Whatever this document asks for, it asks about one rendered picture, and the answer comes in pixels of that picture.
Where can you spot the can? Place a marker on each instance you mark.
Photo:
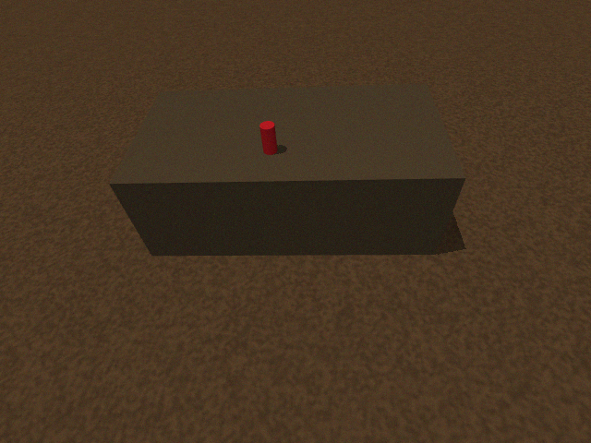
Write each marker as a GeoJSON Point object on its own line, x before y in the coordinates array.
{"type": "Point", "coordinates": [268, 137]}

